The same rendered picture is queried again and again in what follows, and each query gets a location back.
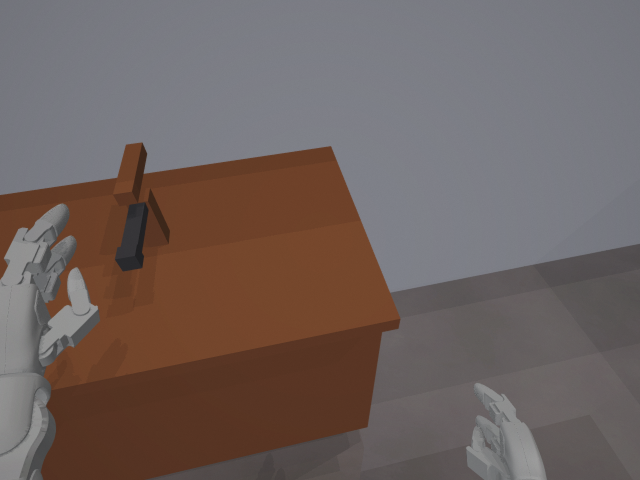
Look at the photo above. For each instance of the counter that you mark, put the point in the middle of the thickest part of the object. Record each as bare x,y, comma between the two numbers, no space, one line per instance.
254,324

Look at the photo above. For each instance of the left robot hand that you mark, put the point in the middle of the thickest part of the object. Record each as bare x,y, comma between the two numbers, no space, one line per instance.
31,280

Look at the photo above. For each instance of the right robot hand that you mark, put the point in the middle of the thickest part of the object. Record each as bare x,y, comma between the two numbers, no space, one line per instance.
514,454

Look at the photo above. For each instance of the tap lever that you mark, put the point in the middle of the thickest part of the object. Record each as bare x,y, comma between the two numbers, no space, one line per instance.
129,256

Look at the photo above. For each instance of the robot left forearm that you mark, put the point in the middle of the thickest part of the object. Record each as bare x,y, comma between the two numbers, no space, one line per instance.
27,427

